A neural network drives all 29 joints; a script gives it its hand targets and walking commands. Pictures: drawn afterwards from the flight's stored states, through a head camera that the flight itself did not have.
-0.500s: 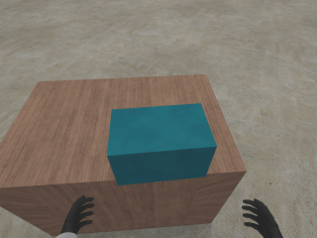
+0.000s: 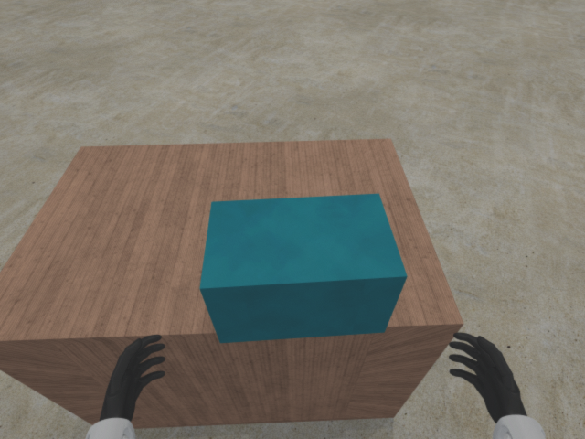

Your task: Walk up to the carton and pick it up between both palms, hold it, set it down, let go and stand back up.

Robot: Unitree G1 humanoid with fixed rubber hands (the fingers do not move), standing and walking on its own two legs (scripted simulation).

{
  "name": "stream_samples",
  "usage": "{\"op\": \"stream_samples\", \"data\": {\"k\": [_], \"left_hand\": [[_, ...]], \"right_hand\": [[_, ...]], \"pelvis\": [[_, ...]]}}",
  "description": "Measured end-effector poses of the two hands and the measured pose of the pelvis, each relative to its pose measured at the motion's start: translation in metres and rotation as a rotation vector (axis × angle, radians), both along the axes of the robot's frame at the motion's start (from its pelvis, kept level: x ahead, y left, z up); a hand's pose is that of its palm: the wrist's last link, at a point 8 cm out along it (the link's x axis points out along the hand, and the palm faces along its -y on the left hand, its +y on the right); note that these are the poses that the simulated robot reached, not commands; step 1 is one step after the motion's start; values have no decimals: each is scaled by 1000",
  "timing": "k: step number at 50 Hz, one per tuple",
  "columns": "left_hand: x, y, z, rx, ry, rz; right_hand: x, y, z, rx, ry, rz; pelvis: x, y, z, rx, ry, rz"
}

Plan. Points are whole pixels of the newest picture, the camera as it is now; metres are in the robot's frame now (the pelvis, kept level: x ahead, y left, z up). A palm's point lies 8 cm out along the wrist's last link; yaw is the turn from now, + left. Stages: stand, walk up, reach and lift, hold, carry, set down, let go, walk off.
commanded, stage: reach and lift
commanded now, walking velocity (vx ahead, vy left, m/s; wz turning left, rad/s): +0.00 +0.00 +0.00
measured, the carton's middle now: (299, 268) +0.40 +0.02 -0.04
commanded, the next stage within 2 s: none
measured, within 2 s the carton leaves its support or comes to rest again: neither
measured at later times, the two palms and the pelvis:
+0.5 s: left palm (123, 346) +0.23 +0.26 +0.01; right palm (497, 336) +0.25 -0.25 +0.02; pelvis -0.01 +0.00 +0.00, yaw +0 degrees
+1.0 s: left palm (121, 274) +0.31 +0.27 +0.07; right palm (492, 266) +0.33 -0.25 +0.07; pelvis +0.00 +0.00 +0.00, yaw +0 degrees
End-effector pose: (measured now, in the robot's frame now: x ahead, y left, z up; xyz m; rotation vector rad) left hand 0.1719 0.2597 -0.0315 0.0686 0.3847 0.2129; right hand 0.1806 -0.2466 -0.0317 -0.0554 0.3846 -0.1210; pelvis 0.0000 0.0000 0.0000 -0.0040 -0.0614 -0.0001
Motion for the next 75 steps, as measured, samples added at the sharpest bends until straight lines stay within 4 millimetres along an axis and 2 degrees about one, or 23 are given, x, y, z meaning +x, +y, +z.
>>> {"op": "stream_samples", "data": {"k": [9, 17, 28, 36, 43, 57, 75], "left_hand": [[15, 4, 15, -1, -114, 7], [33, 5, 25, -9, -139, 10], [71, 2, 54, -29, -155, -1], [100, 4, 74, -37, -164, -10], [117, 7, 87, -32, -149, -12], [156, 12, 118, -28, -155, -23], [202, 15, 151, -27, -147, -24]], "right_hand": [[21, 2, 14, 12, -107, 22], [41, 4, 22, 28, -126, 37], [78, -3, 57, 21, -156, 49], [103, 1, 77, 14, -150, 59], [123, 2, 86, 11, -147, 57], [167, -3, 118, 5, -168, 53], [221, 3, 157, 17, -175, 52]], "pelvis": [[-5, 1, -3, 2, 2, 1], [-7, 2, -3, 3, 6, -3], [-7, 0, 1, 3, 22, -5], [-6, -1, 3, 2, 39, -4], [-4, 2, 4, -2, 54, -5], [-1, 3, 5, -8, 100, 0], [-2, 3, 4, -12, 174, 4]]}}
